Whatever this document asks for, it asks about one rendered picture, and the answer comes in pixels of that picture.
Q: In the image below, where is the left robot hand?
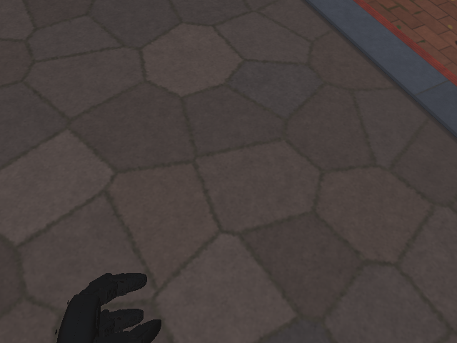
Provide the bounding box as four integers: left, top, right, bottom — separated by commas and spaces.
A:
55, 273, 161, 343

